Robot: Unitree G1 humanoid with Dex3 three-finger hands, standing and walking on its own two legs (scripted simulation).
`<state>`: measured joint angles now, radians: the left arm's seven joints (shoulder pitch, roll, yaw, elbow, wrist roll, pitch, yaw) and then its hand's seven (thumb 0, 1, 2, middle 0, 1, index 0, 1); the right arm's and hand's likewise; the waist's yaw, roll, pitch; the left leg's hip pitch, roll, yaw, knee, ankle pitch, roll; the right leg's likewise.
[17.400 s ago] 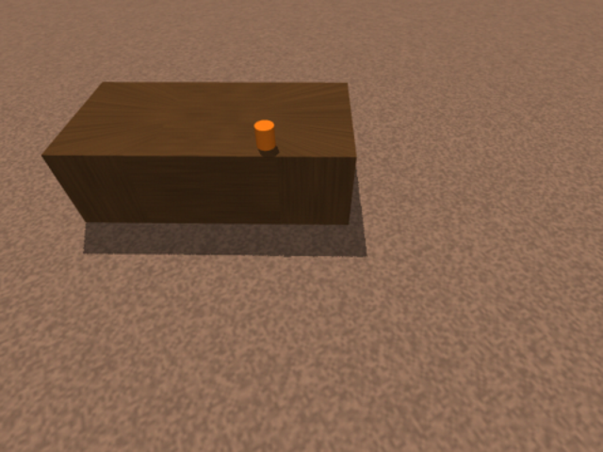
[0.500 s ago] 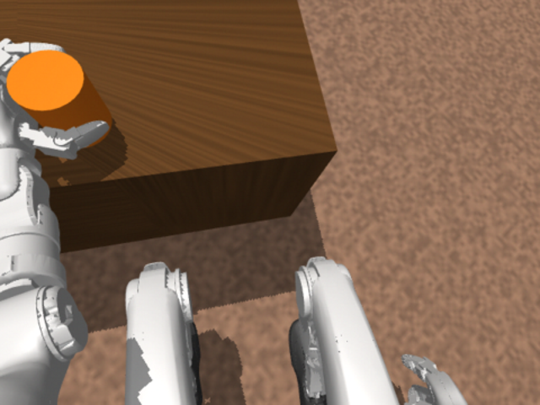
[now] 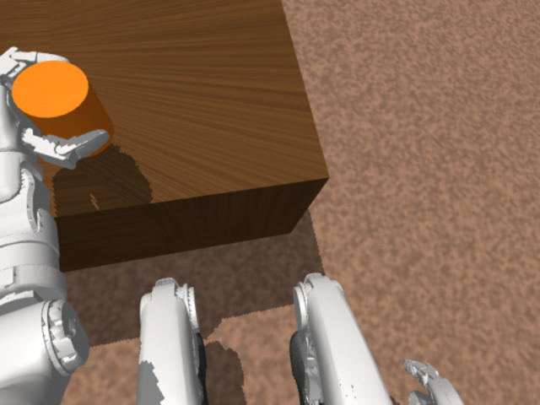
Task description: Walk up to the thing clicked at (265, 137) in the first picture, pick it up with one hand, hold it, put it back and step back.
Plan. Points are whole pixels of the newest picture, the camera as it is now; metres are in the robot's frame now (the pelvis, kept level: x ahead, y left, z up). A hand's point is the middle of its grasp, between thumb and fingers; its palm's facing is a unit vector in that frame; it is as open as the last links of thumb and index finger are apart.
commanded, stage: settle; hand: left
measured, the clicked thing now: (69, 112) +0.50 +0.25 +0.03
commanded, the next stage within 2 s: lift in 0.54 s
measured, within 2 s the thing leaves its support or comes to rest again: neither
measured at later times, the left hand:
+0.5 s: hand (34, 86) +0.50 +0.27 +0.08, palm faces +0.20 -0.98 -0.02, open 10.9 cm
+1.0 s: hand (7, 79) +0.47 +0.26 +0.12, palm faces +0.20 -0.98 -0.02, open 10.9 cm
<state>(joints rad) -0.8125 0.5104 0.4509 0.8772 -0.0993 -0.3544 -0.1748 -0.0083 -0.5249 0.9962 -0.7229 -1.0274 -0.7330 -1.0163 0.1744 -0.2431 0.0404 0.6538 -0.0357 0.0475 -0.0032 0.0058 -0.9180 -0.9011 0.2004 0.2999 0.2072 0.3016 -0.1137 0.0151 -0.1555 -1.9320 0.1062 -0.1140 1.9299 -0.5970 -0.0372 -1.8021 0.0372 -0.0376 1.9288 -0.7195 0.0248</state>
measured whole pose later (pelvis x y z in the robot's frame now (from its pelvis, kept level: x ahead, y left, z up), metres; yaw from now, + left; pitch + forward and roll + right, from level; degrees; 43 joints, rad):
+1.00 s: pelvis +0.02 +0.01 +0.10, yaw +2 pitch +29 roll -5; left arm -0.64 0.39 0.40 0.76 -0.12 -0.36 -0.16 -0.01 -0.52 1.00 -0.71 -1.05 -0.72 -1.03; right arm 0.18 -0.23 0.02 0.66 -0.03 0.02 0.00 0.01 -0.92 -0.90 0.20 0.30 0.21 0.30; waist -0.09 0.03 -0.15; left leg -1.57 0.10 -0.08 1.61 -0.56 -0.02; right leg -1.43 0.02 -0.04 1.59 -0.66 0.03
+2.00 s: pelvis +0.06 +0.01 +0.23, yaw +6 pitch +12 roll -2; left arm -0.20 0.20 0.18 0.45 -0.17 -0.33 -0.08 -0.01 -0.52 1.01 -0.70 -1.05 -0.71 -1.04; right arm 0.22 -0.23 0.00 0.64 0.01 -0.02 -0.03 0.01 -0.91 -0.90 0.20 0.30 0.21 0.30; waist -0.03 0.02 -0.07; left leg -0.82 0.08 -0.01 1.01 -0.41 -0.03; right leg -0.71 -0.01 -0.02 1.00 -0.50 0.02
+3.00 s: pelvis +0.07 +0.00 +0.26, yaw +6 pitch +7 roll -1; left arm -0.12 0.17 0.16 0.39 -0.18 -0.32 -0.09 -0.01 -0.54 1.04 -0.69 -1.09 -0.70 -1.08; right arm 0.21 -0.23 -0.01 0.65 0.01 -0.01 -0.03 0.01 -0.91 -0.90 0.20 0.30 0.21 0.30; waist -0.02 0.02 -0.04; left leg -0.60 0.07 0.00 0.84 -0.36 -0.04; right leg -0.51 -0.02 -0.01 0.84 -0.45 0.02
